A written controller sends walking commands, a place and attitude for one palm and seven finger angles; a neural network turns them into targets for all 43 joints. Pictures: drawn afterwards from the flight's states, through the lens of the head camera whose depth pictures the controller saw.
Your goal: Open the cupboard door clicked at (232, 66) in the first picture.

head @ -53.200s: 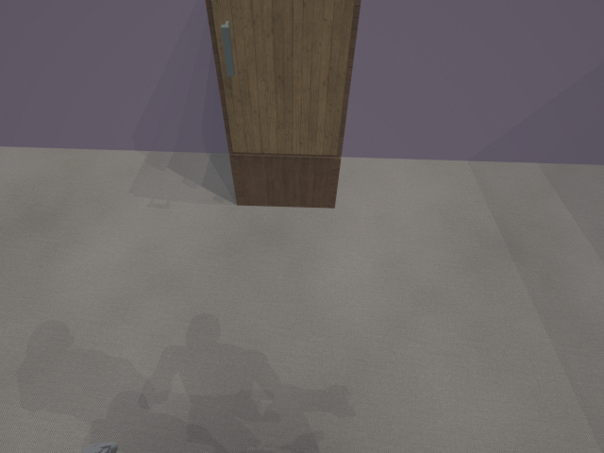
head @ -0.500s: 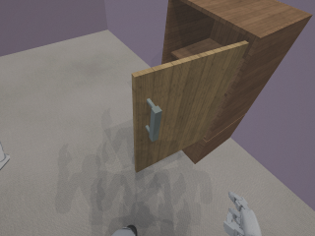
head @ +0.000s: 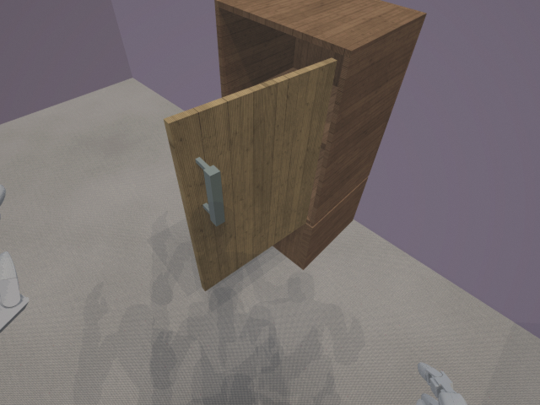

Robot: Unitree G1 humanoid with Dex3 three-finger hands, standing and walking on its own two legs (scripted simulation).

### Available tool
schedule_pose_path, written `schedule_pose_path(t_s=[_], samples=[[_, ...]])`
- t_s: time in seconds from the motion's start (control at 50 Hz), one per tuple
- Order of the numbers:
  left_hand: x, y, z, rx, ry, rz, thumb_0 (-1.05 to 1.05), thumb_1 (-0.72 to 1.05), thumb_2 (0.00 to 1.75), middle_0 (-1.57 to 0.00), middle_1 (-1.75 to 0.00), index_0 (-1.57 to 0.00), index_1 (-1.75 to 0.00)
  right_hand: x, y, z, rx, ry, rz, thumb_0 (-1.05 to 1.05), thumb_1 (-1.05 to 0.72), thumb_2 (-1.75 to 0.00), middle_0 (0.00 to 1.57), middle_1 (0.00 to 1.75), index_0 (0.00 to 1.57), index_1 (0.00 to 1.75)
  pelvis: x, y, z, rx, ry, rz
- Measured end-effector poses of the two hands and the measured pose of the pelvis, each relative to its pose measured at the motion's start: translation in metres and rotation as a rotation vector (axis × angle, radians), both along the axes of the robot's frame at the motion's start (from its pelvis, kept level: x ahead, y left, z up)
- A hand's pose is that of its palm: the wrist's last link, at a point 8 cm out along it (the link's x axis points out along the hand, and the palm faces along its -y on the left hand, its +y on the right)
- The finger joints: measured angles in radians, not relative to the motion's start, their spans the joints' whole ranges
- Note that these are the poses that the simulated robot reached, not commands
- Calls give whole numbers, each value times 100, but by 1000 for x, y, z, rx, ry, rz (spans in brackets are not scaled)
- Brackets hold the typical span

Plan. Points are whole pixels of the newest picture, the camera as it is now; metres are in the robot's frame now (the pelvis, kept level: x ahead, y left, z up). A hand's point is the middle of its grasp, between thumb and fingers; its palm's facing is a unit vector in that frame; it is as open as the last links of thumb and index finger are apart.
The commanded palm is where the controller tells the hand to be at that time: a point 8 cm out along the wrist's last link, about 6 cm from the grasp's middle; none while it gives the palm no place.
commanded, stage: stop stepping back and stand still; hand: left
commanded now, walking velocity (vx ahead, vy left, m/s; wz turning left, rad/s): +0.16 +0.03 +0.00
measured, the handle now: (209, 192) +0.52 +0.14 -0.01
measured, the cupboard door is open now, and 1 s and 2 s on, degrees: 83 83 83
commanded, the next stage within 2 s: let the arm hang, fingers relaxed in 0.70 s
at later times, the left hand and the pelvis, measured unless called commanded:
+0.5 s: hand out of the picture +0.17 +0.29 +0.16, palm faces +0.43 -0.78 -0.46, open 7.5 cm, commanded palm +0.11 +0.32 +0.18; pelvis -0.03 +0.02 +0.01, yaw +0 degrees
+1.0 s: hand out of the picture +0.11 +0.26 -0.10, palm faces +0.03 -0.93 -0.36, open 7.4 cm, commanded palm none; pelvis -0.04 +0.02 +0.00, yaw +2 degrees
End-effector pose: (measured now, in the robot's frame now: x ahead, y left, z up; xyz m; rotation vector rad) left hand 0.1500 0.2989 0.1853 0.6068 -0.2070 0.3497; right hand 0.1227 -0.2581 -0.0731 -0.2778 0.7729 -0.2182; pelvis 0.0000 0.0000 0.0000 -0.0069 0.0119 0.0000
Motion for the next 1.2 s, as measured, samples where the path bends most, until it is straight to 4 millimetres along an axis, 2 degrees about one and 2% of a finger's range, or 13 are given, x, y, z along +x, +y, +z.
schedule_pose_path(t_s=[0.06,0.14,0.26,0.38,0.56,0.8,0.84,0.88,0.92,0.98,1.04,1.1,1.2], samples=[[-7,4,-3,-32,-32,45,1,88,90,-21,-30,-21,-30,-13,-1,-6,0,47,-10,1,-90,-90,21,30,20,29,1,1,2,7,-2,-9],[-3,13,-10,-82,-83,85,1,88,90,-21,-30,-21,-30,-17,6,-15,0,52,-9,1,-90,-90,20,30,20,29,-1,6,-2,-4,-20,17],[1,11,-10,-68,-48,36,1,88,90,-21,-30,-21,-30,-4,33,-5,61,-39,19,1,-90,-90,21,30,20,29,-12,9,1,4,-31,-3],[-13,9,-4,-41,-32,-7,1,88,90,-21,-30,-21,-30,8,50,6,89,-100,64,1,-90,-90,21,30,21,30,-21,11,3,-10,-23,-9],[-29,26,-12,-90,-14,81,1,88,90,-21,-30,-21,-30,7,51,9,53,-81,91,1,-90,-90,21,30,21,30,-29,18,6,-14,-23,5],[-23,24,-11,-77,7,54,1,88,90,-21,-30,-21,-30,0,49,7,46,-54,72,1,-90,-90,21,30,21,30,-28,20,8,-14,-16,12],[-15,26,-35,-85,90,34,1,89,90,-20,-30,-20,-30,1,47,-3,72,-38,100,1,-90,-90,21,30,21,30,-30,21,5,-17,-1,25],[-5,31,-87,-154,305,57,0,89,90,-20,-30,-20,-30,-1,41,-20,86,39,121,1,-90,-90,21,30,21,30,-33,24,1,-16,6,35],[-9,30,-149,-244,557,100,0,89,90,-20,-30,-20,-30,-7,35,-34,89,110,118,1,-90,-90,21,30,21,30,-37,24,-2,-11,3,39],[-40,10,-233,-370,902,146,0,90,90,-20,-30,-19,-30,-25,25,-43,84,193,87,1,-90,-90,21,30,21,30,-40,22,-4,-4,-9,37],[-88,-23,-292,-488,1175,166,1,90,90,-20,-30,-19,-30,-51,16,-46,63,290,51,0,-90,-90,21,30,21,29,-41,18,-3,0,-21,36],[-141,-58,-324,-599,1375,184,1,90,90,-20,-30,-20,-30,-83,11,-48,44,408,19,0,-91,-90,21,30,20,29,-41,15,-1,-1,-25,39],[-215,-67,-334,-681,1552,322,1,96,90,-20,-30,-20,-30,-133,13,-53,47,598,-14,0,-91,-90,20,29,20,29,-40,8,3,-8,-27,51]])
